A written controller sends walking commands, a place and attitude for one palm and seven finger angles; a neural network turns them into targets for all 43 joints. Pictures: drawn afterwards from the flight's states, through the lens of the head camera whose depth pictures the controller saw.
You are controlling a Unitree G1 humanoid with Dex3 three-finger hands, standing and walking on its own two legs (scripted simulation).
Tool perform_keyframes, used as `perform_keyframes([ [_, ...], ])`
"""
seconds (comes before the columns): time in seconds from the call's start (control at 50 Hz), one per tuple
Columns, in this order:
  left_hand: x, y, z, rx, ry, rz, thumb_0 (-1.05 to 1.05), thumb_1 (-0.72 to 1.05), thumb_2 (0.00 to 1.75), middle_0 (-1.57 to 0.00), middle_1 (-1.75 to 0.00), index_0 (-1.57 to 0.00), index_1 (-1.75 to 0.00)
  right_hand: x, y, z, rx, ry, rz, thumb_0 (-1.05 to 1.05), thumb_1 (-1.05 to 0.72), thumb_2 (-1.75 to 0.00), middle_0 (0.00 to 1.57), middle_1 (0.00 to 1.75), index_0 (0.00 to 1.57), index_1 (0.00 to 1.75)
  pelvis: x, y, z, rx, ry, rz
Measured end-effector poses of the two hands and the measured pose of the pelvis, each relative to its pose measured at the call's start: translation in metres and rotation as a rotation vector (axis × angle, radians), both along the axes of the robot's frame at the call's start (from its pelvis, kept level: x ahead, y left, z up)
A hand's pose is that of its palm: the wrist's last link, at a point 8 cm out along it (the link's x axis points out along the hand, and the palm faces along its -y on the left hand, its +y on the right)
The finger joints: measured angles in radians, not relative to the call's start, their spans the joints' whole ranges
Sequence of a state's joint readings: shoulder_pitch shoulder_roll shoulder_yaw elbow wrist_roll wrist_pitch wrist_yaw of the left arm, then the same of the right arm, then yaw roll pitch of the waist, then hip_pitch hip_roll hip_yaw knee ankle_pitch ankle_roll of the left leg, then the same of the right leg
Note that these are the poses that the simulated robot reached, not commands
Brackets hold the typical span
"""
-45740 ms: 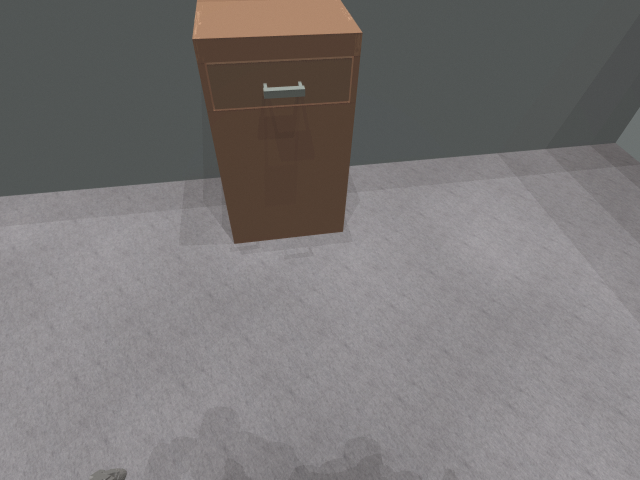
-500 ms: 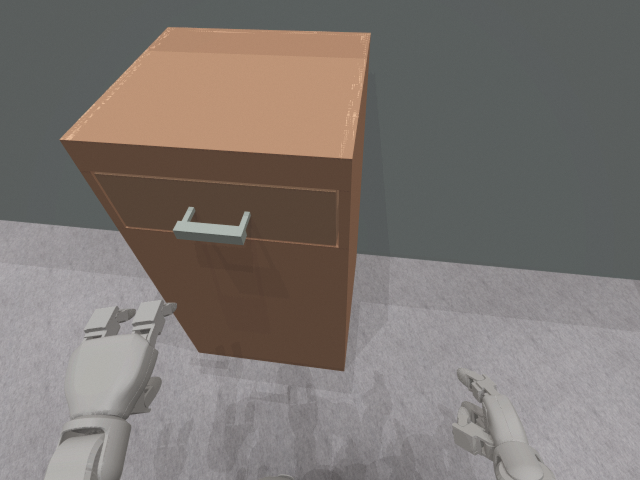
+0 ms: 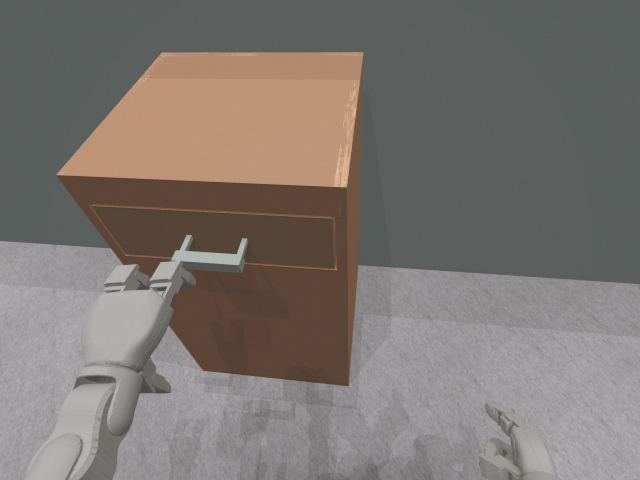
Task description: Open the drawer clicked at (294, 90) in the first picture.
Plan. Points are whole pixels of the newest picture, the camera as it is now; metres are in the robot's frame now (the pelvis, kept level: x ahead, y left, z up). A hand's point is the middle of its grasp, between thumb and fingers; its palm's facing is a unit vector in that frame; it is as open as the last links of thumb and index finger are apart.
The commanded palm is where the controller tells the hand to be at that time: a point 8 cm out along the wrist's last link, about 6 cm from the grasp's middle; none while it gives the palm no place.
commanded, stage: raise the hand with hooked fingers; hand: left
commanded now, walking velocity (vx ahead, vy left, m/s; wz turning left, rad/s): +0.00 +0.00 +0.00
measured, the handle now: (212, 251) +0.48 +0.26 -0.06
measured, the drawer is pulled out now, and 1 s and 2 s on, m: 0.00 0.00 0.00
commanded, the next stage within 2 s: move the hooked fingers above the handle in 0.70 s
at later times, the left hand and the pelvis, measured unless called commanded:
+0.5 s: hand (146, 298) +0.29 +0.25 +0.09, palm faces +0.01 -0.09 -1.00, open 13.9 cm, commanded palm +0.27 +0.25 +0.15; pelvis -0.01 +0.00 +0.01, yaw +0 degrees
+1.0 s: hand (148, 308) +0.28 +0.25 +0.07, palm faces +0.00 -0.08 -1.00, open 13.9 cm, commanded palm +0.27 +0.25 +0.13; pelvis -0.02 +0.00 +0.01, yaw +1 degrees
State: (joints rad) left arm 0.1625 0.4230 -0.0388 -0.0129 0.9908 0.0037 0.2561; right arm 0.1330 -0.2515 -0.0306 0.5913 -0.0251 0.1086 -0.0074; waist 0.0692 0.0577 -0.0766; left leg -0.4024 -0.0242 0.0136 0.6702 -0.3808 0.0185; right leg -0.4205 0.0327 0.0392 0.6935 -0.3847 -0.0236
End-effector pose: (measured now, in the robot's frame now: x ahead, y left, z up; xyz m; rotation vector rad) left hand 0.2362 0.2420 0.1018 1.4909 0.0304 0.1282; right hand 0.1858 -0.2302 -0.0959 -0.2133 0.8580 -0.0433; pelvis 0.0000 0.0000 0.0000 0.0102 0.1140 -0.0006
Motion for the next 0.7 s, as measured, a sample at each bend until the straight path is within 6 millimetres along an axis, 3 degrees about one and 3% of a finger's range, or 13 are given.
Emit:
perform_keyframes([
  [0.18, 0.022, 0.004, 0.026, 0.003, 0.002, 0.008, 0.0, -0.45, 0.32, -0.32, -1.17, -0.32, -1.17, 0.009, 0.019, 0.01, 0.038, -0.021, 0.026, 0.01, -0.91, -0.9, 0.2, 0.3, 0.2, 0.3, -0.002, 0.001, 0.007, -0.001, -0.035, 0.007],
  [0.38, 0.038, 0.006, 0.047, 0.01, 0.018, -0.032, 0.0, -0.49, 0.3, -0.32, -1.2, -0.32, -1.2, -0.006, 0.021, 0.01, 0.037, 0.012, 0.021, 0.01, -0.91, -0.9, 0.2, 0.3, 0.2, 0.3, -0.008, 0.003, 0.011, -0.004, -0.056, 0.014],
  [0.7, 0.021, 0.007, 0.036, 0.0, 0.01, -0.072, 0.0, -0.49, 0.3, -0.32, -1.2, -0.32, -1.2, -0.039, 0.008, 0.002, 0.012, 0.081, -0.018, 0.01, -0.91, -0.9, 0.2, 0.3, 0.2, 0.3, -0.018, 0.006, 0.012, -0.005, -0.053, 0.012],
])
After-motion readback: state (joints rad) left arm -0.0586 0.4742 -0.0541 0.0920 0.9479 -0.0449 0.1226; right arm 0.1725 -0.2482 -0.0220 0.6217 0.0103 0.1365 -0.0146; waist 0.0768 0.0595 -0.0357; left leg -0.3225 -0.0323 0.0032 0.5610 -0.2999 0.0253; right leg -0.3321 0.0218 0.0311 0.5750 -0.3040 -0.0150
